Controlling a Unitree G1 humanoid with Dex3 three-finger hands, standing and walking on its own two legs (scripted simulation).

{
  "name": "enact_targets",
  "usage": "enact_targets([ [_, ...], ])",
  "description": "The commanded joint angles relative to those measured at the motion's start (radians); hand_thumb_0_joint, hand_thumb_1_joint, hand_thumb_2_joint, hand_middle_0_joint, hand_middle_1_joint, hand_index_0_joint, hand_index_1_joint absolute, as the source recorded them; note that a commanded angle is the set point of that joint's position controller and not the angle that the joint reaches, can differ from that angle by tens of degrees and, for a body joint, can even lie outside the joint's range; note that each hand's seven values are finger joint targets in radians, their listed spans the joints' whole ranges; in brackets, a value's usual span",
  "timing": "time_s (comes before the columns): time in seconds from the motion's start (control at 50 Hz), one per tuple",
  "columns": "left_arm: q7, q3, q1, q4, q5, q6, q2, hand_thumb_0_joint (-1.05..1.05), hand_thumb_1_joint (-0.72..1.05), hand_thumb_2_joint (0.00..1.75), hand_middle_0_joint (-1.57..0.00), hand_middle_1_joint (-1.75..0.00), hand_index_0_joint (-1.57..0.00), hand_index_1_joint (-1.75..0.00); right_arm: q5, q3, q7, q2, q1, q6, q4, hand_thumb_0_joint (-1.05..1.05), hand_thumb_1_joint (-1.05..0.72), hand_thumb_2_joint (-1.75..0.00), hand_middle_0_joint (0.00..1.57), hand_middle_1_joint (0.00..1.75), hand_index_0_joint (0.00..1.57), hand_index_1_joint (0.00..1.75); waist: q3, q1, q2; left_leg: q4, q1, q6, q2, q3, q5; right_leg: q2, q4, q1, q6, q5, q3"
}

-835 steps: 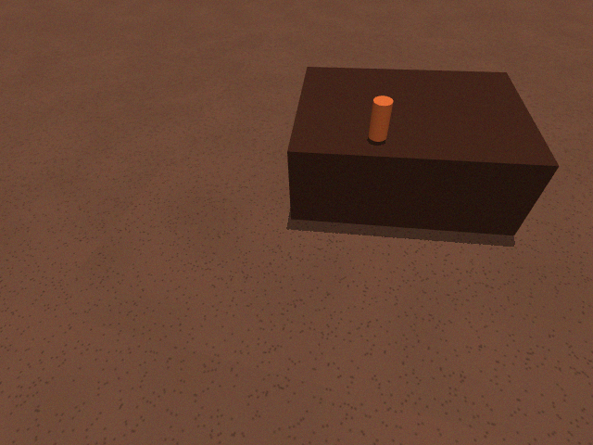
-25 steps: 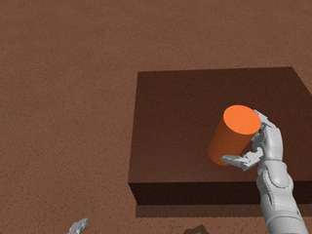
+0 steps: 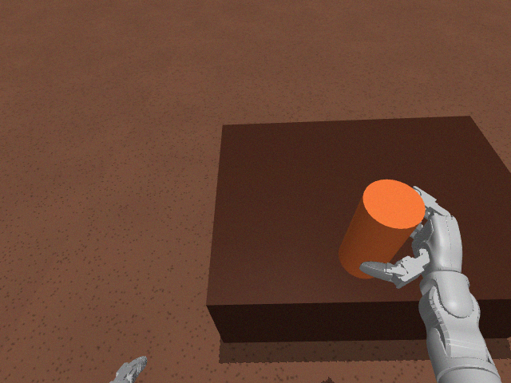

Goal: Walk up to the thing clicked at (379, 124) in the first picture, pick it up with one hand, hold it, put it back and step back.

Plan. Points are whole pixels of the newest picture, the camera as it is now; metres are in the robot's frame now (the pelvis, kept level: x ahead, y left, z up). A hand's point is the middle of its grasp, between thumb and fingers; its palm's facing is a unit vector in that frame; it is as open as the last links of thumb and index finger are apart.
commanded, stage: hold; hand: right
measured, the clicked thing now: (375, 233) +0.33 -0.15 +0.07
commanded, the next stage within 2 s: crouch in 2.00 s
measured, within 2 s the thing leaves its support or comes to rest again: neither
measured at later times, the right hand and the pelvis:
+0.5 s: hand (391, 236) +0.33 -0.17 +0.07, palm faces +0.14 +0.99 +0.00, open 10.8 cm; pelvis +0.00 +0.00 +0.00, yaw +0 degrees
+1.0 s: hand (391, 241) +0.32 -0.17 +0.06, palm faces +0.15 +0.99 +0.01, open 10.8 cm; pelvis -0.01 +0.01 +0.00, yaw +0 degrees
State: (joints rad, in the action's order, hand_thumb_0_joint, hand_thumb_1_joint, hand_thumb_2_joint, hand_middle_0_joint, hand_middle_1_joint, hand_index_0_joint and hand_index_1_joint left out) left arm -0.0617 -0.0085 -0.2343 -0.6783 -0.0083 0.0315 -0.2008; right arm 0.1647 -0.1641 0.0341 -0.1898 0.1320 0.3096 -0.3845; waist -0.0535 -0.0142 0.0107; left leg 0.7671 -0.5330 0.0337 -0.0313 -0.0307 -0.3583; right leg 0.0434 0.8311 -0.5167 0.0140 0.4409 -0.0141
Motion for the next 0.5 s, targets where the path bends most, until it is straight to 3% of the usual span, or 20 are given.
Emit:
enact_targets([
  [0.0, -0.009, -0.046, 0.028, 0.125, 0.0, 0.044, -0.146, 0.0, 0.91, 0.88, -0.19, -0.3, -0.2, -0.28, 0.01, -0.017, 0.009, -0.105, 0.245, 0.068, 0.243, 0.0, -0.01, -1.31, 1.26, 1.45, 1.32, 1.45, -0.246, -0.001, 0.021, -0.072, 0.156, -0.039, 0.037, -0.034, 0.261, -0.014, -0.146, 0.104, 0.002, -0.336, -0.001],
  [0.08, -0.012, -0.048, 0.029, 0.13, 0.0, 0.049, -0.145, 0.0, 0.91, 0.88, -0.19, -0.3, -0.2, -0.28, 0.012, -0.055, 0.001, -0.141, 0.254, 0.062, 0.263, 0.0, 0.0, -1.31, 1.27, 1.45, 1.32, 1.45, -0.276, 0.004, 0.018, -0.087, 0.197, -0.033, 0.03, -0.022, 0.275, -0.025, -0.142, 0.104, -0.007, -0.315, 0.012],
  [0.1, -0.01, -0.045, 0.037, 0.127, -0.001, 0.05, -0.143, 0.0, 0.91, 0.88, -0.19, -0.3, -0.21, -0.29, 0.016, -0.036, 0.002, -0.118, 0.242, 0.057, 0.244, 0.0, -0.02, -1.32, 1.27, 1.45, 1.33, 1.45, -0.236, 0.001, 0.011, -0.085, 0.18, -0.034, 0.034, -0.03, 0.261, -0.02, -0.15, 0.089, -0.005, -0.307, 0.006],
  [0.12, -0.009, -0.043, 0.039, 0.133, -0.001, 0.05, -0.142, 0.0, 0.91, 0.88, -0.19, -0.3, -0.21, -0.28, 0.018, -0.044, 0.0, -0.133, 0.261, 0.061, 0.303, 0.0, -0.02, -1.33, 1.28, 1.46, 1.33, 1.46, -0.284, 0.011, 0.036, -0.087, 0.208, -0.033, 0.029, -0.021, 0.286, -0.025, -0.143, 0.118, -0.005, -0.325, 0.012],
  [0.14, -0.012, -0.037, 0.035, 0.127, -0.002, 0.049, -0.133, 0.0, 0.91, 0.88, -0.19, -0.3, -0.21, -0.28, 0.016, -0.038, -0.001, -0.125, 0.301, 0.059, 0.277, 0.0, 0.0, -1.31, 1.26, 1.44, 1.32, 1.44, -0.264, -0.008, 0.014, -0.086, 0.189, -0.033, 0.032, -0.024, 0.284, -0.021, -0.14, 0.114, -0.007, -0.328, 0.009],
  [0.16, -0.012, -0.043, 0.032, 0.127, -0.002, 0.05, -0.141, 0.0, 0.91, 0.88, -0.19, -0.3, -0.2, -0.29, 0.013, -0.039, 0.0, -0.124, 0.243, 0.053, 0.243, 0.0, -0.01, -1.32, 1.27, 1.46, 1.32, 1.46, -0.243, 0.002, 0.0, -0.09, 0.197, -0.032, 0.031, -0.025, 0.285, -0.024, -0.143, 0.097, -0.008, -0.323, 0.01],
  [0.18, -0.012, -0.039, 0.032, 0.121, 0.001, 0.05, -0.131, 0.0, 0.91, 0.88, -0.19, -0.3, -0.2, -0.29, 0.015, -0.032, 0.001, -0.11, 0.271, 0.054, 0.236, 0.0, 0.0, -1.32, 1.27, 1.45, 1.32, 1.45, -0.22, -0.012, -0.01, -0.096, 0.18, -0.029, 0.029, -0.023, 0.269, -0.025, -0.141, 0.078, -0.012, -0.299, 0.013],
  [0.2, -0.011, -0.042, 0.041, 0.125, -0.001, 0.053, -0.138, 0.0, 0.91, 0.88, -0.19, -0.3, -0.21, -0.29, 0.014, -0.034, 0.0, -0.11, 0.23, 0.051, 0.232, 0.0, 0.0, -1.33, 1.27, 1.46, 1.33, 1.46, -0.223, 0.0, -0.009, -0.094, 0.184, -0.03, 0.029, -0.023, 0.266, -0.024, -0.145, 0.085, -0.012, -0.295, 0.013],
  [0.28, -0.011, -0.041, 0.045, 0.132, -0.001, 0.055, -0.143, 0.0, 0.91, 0.88, -0.19, -0.3, -0.2, -0.28, 0.011, -0.017, 0.009, -0.116, 0.303, 0.057, 0.265, 0.0, -0.01, -1.32, 1.26, 1.45, 1.32, 1.45, -0.239, -0.007, 0.024, -0.091, 0.168, -0.035, 0.031, -0.026, 0.244, -0.02, -0.157, 0.105, -0.005, -0.29, 0.005],
  [0.3, -0.01, -0.042, 0.048, 0.13, 0.0, 0.057, -0.141, 0.0, 0.91, 0.88, -0.19, -0.3, -0.2, -0.29, 0.011, -0.02, 0.006, -0.113, 0.297, 0.056, 0.24, 0.0, -0.01, -1.31, 1.27, 1.45, 1.32, 1.45, -0.221, -0.006, 0.027, -0.095, 0.165, -0.034, 0.031, -0.027, 0.232, -0.023, -0.158, 0.09, -0.007, -0.272, 0.006],
  [0.34, -0.009, -0.04, 0.047, 0.137, 0.0, 0.06, -0.137, 0.0, 0.91, 0.88, -0.19, -0.3, -0.2, -0.28, 0.01, -0.044, -0.001, -0.143, 0.306, 0.062, 0.304, 0.0, -0.02, -1.32, 1.28, 1.46, 1.34, 1.46, -0.284, 0.011, 0.046, -0.096, 0.203, -0.035, 0.03, -0.023, 0.251, -0.025, -0.16, 0.121, -0.005, -0.29, 0.009],
  [0.4, -0.01, -0.039, 0.048, 0.129, 0.0, 0.06, -0.138, 0.0, 0.91, 0.88, -0.19, -0.3, -0.2, -0.28, 0.015, -0.03, -0.002, -0.112, 0.26, 0.056, 0.244, 0.0, -0.02, -1.32, 1.27, 1.45, 1.33, 1.45, -0.243, -0.002, 0.005, -0.1, 0.198, -0.031, 0.032, -0.027, 0.257, -0.025, -0.159, 0.102, -0.009, -0.29, 0.009],
  [0.46, -0.01, -0.036, 0.053, 0.129, 0.0, 0.057, -0.135, 0.0, 0.91, 0.88, -0.19, -0.29, -0.2, -0.28, 0.015, -0.053, -0.003, -0.136, 0.283, 0.061, 0.272, 0.0, -0.01, -1.33, 1.28, 1.47, 1.34, 1.47, -0.251, 0.007, 0.017, -0.104, 0.194, -0.034, 0.03, -0.022, 0.242, -0.024, -0.16, 0.108, -0.009, -0.277, 0.011],
  [0.48, -0.01, -0.035, 0.051, 0.131, -0.001, 0.059, -0.136, 0.0, 0.91, 0.88, -0.19, -0.29, -0.2, -0.28, 0.016, -0.034, 0.0, -0.11, 0.221, 0.054, 0.227, 0.0, -0.02, -1.32, 1.28, 1.46, 1.33, 1.46, -0.236, 0.002, 0.011, -0.102, 0.194, -0.033, 0.032, -0.027, 0.255, -0.022, -0.164, 0.105, -0.006, -0.297, 0.008],
])
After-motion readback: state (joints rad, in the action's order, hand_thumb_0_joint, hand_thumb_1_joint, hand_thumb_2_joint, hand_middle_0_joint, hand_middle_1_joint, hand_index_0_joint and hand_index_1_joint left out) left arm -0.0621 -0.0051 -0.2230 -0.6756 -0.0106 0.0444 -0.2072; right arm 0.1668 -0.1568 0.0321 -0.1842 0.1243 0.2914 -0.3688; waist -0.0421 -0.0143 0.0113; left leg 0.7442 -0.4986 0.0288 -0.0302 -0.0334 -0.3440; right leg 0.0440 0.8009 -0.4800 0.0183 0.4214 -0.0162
